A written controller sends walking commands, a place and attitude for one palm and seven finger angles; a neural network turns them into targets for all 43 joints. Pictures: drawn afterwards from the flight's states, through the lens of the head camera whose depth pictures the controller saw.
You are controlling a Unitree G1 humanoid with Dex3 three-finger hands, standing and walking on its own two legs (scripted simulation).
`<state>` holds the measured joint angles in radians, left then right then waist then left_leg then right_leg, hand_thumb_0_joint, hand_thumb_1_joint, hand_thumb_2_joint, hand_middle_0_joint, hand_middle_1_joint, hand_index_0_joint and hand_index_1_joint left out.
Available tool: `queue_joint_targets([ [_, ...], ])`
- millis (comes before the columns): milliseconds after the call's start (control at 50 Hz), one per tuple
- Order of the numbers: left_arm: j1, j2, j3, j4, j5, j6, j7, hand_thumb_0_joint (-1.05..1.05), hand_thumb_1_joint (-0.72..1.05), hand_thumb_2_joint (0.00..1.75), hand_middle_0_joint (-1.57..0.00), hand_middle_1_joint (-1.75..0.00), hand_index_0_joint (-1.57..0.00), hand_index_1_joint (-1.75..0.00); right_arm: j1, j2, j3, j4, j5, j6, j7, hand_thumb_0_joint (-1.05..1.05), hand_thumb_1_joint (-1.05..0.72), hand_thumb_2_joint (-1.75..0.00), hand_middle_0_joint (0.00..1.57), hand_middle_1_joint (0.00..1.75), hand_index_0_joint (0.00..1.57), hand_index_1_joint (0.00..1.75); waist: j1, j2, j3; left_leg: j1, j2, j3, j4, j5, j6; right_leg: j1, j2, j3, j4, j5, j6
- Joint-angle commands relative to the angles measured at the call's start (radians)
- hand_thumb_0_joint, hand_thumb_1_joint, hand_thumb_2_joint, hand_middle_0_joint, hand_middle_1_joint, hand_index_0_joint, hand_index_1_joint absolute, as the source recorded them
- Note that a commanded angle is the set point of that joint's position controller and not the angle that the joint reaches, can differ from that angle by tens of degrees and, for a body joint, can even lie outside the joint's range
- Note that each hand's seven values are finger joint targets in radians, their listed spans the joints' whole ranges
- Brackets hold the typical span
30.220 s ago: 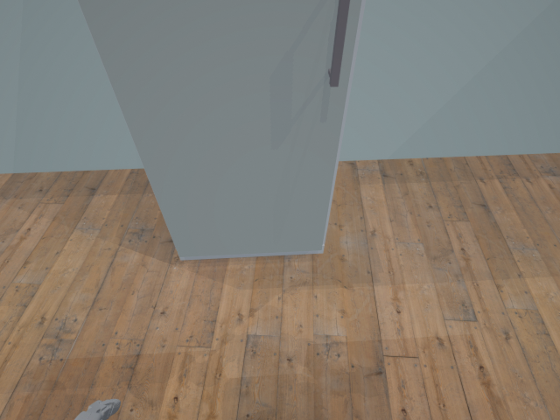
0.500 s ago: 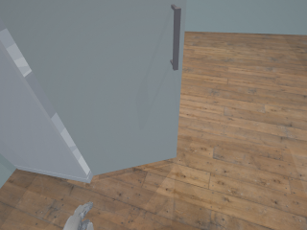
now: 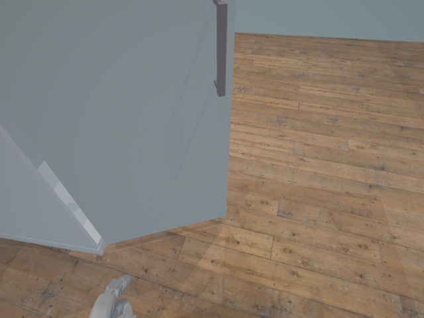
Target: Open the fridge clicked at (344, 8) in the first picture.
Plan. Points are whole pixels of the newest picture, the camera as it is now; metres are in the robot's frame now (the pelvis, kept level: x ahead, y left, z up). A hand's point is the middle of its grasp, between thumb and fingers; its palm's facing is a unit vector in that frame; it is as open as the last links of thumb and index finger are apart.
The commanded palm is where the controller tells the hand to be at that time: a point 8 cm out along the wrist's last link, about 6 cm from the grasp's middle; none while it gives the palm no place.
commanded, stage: stop stepping back and stand still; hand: right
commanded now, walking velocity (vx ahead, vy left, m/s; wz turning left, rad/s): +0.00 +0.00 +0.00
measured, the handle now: (219, 50) +0.66 +0.01 +0.20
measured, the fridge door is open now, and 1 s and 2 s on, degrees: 66 66 66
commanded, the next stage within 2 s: let the arm hang, fingers relaxed in 0.34 s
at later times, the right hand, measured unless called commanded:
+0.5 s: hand (389, 240) +0.23 -0.26 +0.11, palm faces +0.30 +0.81 -0.50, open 7.4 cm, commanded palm none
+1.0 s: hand out of the picture -0.06 -0.20 -0.16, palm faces +0.05 +0.98 -0.21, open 7.3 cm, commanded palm none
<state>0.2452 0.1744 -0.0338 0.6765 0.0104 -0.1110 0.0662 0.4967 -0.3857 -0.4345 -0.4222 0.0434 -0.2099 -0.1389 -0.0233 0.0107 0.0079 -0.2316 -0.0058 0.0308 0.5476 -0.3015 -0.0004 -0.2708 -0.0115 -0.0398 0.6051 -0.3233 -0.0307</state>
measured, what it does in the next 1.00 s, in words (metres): stands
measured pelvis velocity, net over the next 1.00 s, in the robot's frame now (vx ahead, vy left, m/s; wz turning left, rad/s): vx -0.01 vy -0.01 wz -0.03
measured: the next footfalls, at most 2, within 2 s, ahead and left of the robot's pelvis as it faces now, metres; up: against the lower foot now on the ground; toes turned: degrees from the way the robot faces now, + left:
none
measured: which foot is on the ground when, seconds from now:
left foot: down 0.00-1.00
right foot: down 0.00-1.00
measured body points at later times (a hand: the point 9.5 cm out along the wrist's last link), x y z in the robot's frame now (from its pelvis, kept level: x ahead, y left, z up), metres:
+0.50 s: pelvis +0.01 +0.01 +0.00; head +0.03 +0.02 +0.45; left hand +0.19 +0.26 -0.09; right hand +0.20 -0.30 +0.13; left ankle -0.01 +0.12 -0.73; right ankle +0.00 -0.10 -0.73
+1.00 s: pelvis -0.01 -0.01 +0.01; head +0.01 -0.01 +0.46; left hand -0.03 +0.21 -0.14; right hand -0.06 -0.25 -0.15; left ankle -0.01 +0.12 -0.73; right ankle +0.00 -0.10 -0.73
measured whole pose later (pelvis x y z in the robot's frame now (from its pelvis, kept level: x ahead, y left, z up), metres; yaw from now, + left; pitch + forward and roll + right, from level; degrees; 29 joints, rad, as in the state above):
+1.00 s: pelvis -0.01 -0.01 +0.01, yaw -2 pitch +0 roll +1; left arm 0.35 0.14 -0.01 1.06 0.02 0.02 0.03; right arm 0.35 -0.20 -0.01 1.12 -0.01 0.02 -0.01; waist 0.00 -0.01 0.05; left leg -0.18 0.02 0.06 0.41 -0.22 -0.01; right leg -0.23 0.02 -0.02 0.46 -0.23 -0.05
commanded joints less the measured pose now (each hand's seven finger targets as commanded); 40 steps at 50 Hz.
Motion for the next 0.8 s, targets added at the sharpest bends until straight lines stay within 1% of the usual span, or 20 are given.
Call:
queue_joint_targets([
  [0, -0.116, 0.136, 0.057, -0.169, -0.007, -0.069, 0.016, 0.00, 0.90, 0.90, -0.20, -0.30, -0.20, -0.30, -0.113, -0.210, -0.081, -0.293, -0.013, -0.079, -0.021, 0.00, -0.90, -0.90, 0.20, 0.30, 0.20, 0.30, 0.025, -0.137, -0.084, 0.027, 0.016, -0.007, 0.002, 0.237, 0.011, 0.084, -0.146, 0.201, -0.212, 0.413, -0.030],
  [40, -0.112, 0.131, 0.060, -0.175, -0.009, -0.067, 0.004, 0.00, 0.90, 0.90, -0.20, -0.30, -0.20, -0.30, -0.061, -0.228, -0.108, -0.339, -0.012, -0.086, -0.025, 0.00, -0.90, -0.90, 0.20, 0.30, 0.20, 0.30, 0.023, -0.146, -0.138, 0.080, 0.022, -0.004, -0.017, 0.347, 0.018, 0.131, -0.125, 0.144, -0.153, 0.606, -0.005],
  [60, -0.113, 0.134, 0.064, -0.179, -0.011, -0.064, 0.000, 0.00, 0.90, 0.90, -0.20, -0.30, -0.20, -0.30, -0.017, -0.254, -0.143, -0.345, -0.011, -0.089, -0.028, 0.00, -0.90, -0.90, 0.20, 0.30, 0.20, 0.30, 0.022, -0.170, -0.158, 0.107, 0.037, -0.013, -0.016, 0.424, 0.028, 0.132, -0.109, 0.110, -0.127, 0.650, 0.007],
  [80, -0.106, 0.128, 0.065, -0.187, -0.014, -0.057, -0.006, 0.00, 0.90, 0.90, -0.20, -0.30, -0.20, -0.30, 0.018, -0.234, -0.137, -0.353, -0.005, -0.095, -0.028, 0.00, -0.90, -0.90, 0.20, 0.30, 0.20, 0.30, 0.025, -0.156, -0.175, 0.145, 0.047, -0.017, -0.016, 0.475, 0.035, 0.121, -0.100, 0.097, -0.106, 0.675, 0.016],
  [160, -0.096, 0.131, 0.078, -0.211, -0.026, -0.027, -0.010, 0.00, 0.90, 0.90, -0.20, -0.30, -0.20, -0.30, 0.143, -0.234, -0.180, -0.274, 0.018, -0.097, -0.030, 0.00, -0.90, -0.90, 0.20, 0.30, 0.20, 0.30, 0.035, -0.078, -0.209, 0.213, 0.100, -0.077, -0.018, 0.659, 0.054, 0.067, -0.077, 0.053, -0.056, 0.618, 0.020],
  [200, -0.103, 0.135, 0.079, -0.221, -0.030, -0.012, -0.006, 0.00, 0.90, 0.90, -0.20, -0.30, -0.20, -0.30, 0.123, -0.230, -0.175, -0.258, 0.025, -0.096, -0.030, 0.00, -0.90, -0.90, 0.20, 0.30, 0.20, 0.30, 0.043, -0.049, -0.206, 0.218, 0.115, -0.093, -0.017, 0.703, 0.051, 0.049, -0.070, 0.039, -0.057, 0.574, 0.019],
  [260, -0.111, 0.141, 0.082, -0.230, -0.035, 0.002, 0.005, 0.00, 0.90, 0.90, -0.20, -0.30, -0.20, -0.30, 0.127, -0.224, -0.166, -0.210, 0.029, -0.086, -0.027, 0.00, -0.90, -0.90, 0.20, 0.30, 0.20, 0.30, 0.044, -0.044, -0.198, 0.185, 0.116, -0.088, -0.022, 0.701, 0.038, 0.074, -0.072, 0.041, -0.079, 0.576, 0.015],
  [300, -0.115, 0.144, 0.081, -0.235, -0.036, 0.010, 0.010, 0.00, 0.90, 0.90, -0.20, -0.30, -0.20, -0.30, 0.111, -0.205, -0.134, -0.202, 0.027, -0.078, -0.024, 0.00, -0.90, -0.90, 0.20, 0.30, 0.20, 0.30, 0.042, -0.024, -0.188, 0.166, 0.104, -0.078, -0.031, 0.647, 0.027, 0.080, -0.079, 0.049, -0.095, 0.561, 0.012],
  [400, -0.123, 0.149, 0.078, -0.240, -0.032, 0.011, 0.022, 0.00, 0.90, 0.90, -0.20, -0.30, -0.20, -0.30, 0.060, -0.198, -0.099, -0.230, 0.016, -0.071, -0.027, 0.00, -0.90, -0.90, 0.20, 0.30, 0.20, 0.30, 0.035, -0.057, -0.157, 0.135, 0.099, -0.086, -0.063, 0.494, 0.026, 0.059, -0.081, 0.074, -0.137, 0.453, 0.003],
  [420, -0.194, 0.327, 0.115, -0.083, -0.046, -0.032, -0.074, 0.00, 0.90, 0.90, -0.20, -0.30, -0.20, -0.30, -0.060, -0.056, 0.334, 0.483, -0.061, 0.098, 0.113, 0.00, -0.90, -0.90, 0.20, 0.30, 0.20, 0.30, 0.067, -0.052, -0.035, -0.036, 0.175, -0.020, 0.059, 0.512, 0.037, -0.008, -0.093, 0.080, 0.014, 0.458, -0.001],
  [440, -0.109, 0.279, 0.124, -0.064, -0.023, 0.023, -0.079, 0.00, 0.90, 0.90, -0.20, -0.30, -0.20, -0.30, -0.059, -0.015, 0.312, 0.530, -0.071, 0.180, 0.135, 0.00, -0.90, -0.90, 0.20, 0.30, 0.20, 0.30, 0.052, -0.047, -0.089, -0.067, 0.158, -0.067, 0.015, 0.319, 0.045, -0.015, -0.103, 0.094, -0.022, 0.313, -0.003],
  [480, -0.071, 0.226, 0.097, -0.057, 0.003, 0.057, -0.075, 0.00, 0.90, 0.90, -0.20, -0.30, -0.20, -0.30, -0.105, 0.015, 0.338, 0.634, -0.080, 0.193, 0.145, 0.00, -0.90, -0.90, 0.20, 0.30, 0.20, 0.30, 0.032, 0.061, -0.098, -0.067, 0.161, -0.072, -0.037, 0.139, 0.045, -0.077, -0.089, 0.121, -0.026, 0.123, -0.025],
  [520, -0.063, 0.223, 0.088, -0.045, 0.016, 0.076, -0.072, 0.00, 0.90, 0.90, -0.20, -0.30, -0.20, -0.30, -0.186, -0.011, 0.353, 0.751, -0.081, 0.195, 0.145, 0.00, -0.90, -0.90, 0.20, 0.30, 0.20, 0.30, 0.041, 0.202, -0.061, -0.079, 0.187, -0.113, -0.087, 0.140, 0.072, -0.074, -0.046, 0.111, 0.006, 0.130, -0.020],
  [540, -0.051, 0.220, 0.086, -0.029, 0.019, 0.084, -0.069, 0.00, 0.90, 0.90, -0.20, -0.30, -0.20, -0.30, -0.219, -0.012, 0.361, 0.813, -0.079, 0.197, 0.141, 0.00, -0.90, -0.90, 0.20, 0.30, 0.20, 0.30, 0.047, 0.233, -0.057, -0.074, 0.197, -0.117, -0.093, 0.190, 0.085, -0.048, -0.032, 0.099, 0.008, 0.169, -0.015],
  [560, -0.038, 0.196, 0.080, -0.010, 0.022, 0.095, -0.068, 0.00, 0.90, 0.90, -0.20, -0.30, -0.20, -0.30, -0.240, -0.006, 0.373, 0.877, -0.076, 0.207, 0.135, 0.00, -0.90, -0.90, 0.20, 0.30, 0.20, 0.30, 0.050, 0.213, -0.047, -0.082, 0.199, -0.108, -0.091, 0.205, 0.088, -0.023, -0.033, 0.087, -0.002, 0.194, -0.008],
  [580, -0.028, 0.185, 0.073, 0.019, 0.023, 0.102, -0.065, 0.00, 0.90, 0.90, -0.20, -0.30, -0.20, -0.30, -0.259, 0.005, 0.382, 0.936, -0.072, 0.214, 0.131, 0.00, -0.90, -0.90, 0.20, 0.30, 0.20, 0.30, 0.053, 0.153, -0.045, -0.070, 0.183, -0.099, -0.079, 0.207, 0.079, -0.004, -0.041, 0.097, -0.040, 0.239, -0.008],
  [620, -0.041, 0.185, 0.059, 0.071, 0.023, 0.103, -0.059, 0.00, 0.90, 0.90, -0.20, -0.30, -0.20, -0.30, -0.277, 0.015, 0.394, 1.055, -0.064, 0.220, 0.127, 0.00, -0.90, -0.90, 0.20, 0.30, 0.20, 0.30, 0.036, -0.015, -0.032, -0.010, 0.121, -0.070, -0.061, 0.149, 0.039, -0.024, -0.069, 0.153, -0.137, 0.290, -0.021],
  [640, -0.047, 0.185, 0.052, 0.098, 0.022, 0.101, -0.057, 0.00, 0.90, 0.90, -0.20, -0.30, -0.20, -0.30, -0.271, 0.019, 0.399, 1.115, -0.061, 0.221, 0.125, 0.00, -0.90, -0.90, 0.20, 0.30, 0.20, 0.30, 0.022, -0.064, -0.019, 0.028, 0.101, -0.061, -0.071, 0.106, 0.029, -0.051, -0.079, 0.164, -0.177, 0.272, -0.028],
  [740, 0.007, 0.133, 0.050, 0.210, 0.018, 0.103, -0.039, 0.00, 0.90, 0.90, -0.20, -0.30, -0.20, -0.30, -0.206, 0.072, 0.392, 1.323, -0.057, 0.215, 0.122, 0.00, -0.90, -0.90, 0.20, 0.30, 0.20, 0.30, 0.014, -0.207, -0.007, 0.082, 0.094, -0.062, -0.161, 0.046, 0.045, -0.052, -0.068, 0.149, -0.246, 0.077, -0.024],
  [780, 0.039, 0.119, 0.052, 0.240, 0.013, 0.107, -0.036, 0.00, 0.90, 0.90, -0.20, -0.30, -0.20, -0.30, -0.194, 0.077, 0.400, 1.371, -0.055, 0.210, 0.122, 0.00, -0.90, -0.90, 0.20, 0.30, 0.20, 0.30, 0.016, -0.143, -0.011, 0.089, 0.093, -0.059, -0.184, 0.053, 0.047, -0.038, -0.073, 0.151, -0.252, 0.062, -0.026],
])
